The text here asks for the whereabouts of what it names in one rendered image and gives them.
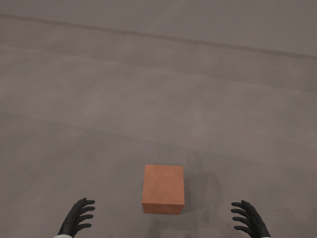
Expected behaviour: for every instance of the carton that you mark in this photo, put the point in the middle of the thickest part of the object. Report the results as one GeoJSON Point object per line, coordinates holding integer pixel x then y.
{"type": "Point", "coordinates": [163, 189]}

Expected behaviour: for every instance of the robot right hand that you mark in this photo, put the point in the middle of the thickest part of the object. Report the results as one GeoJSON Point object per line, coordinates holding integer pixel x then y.
{"type": "Point", "coordinates": [256, 227]}

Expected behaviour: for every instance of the robot left hand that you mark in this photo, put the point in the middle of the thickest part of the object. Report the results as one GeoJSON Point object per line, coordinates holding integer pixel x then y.
{"type": "Point", "coordinates": [70, 224]}

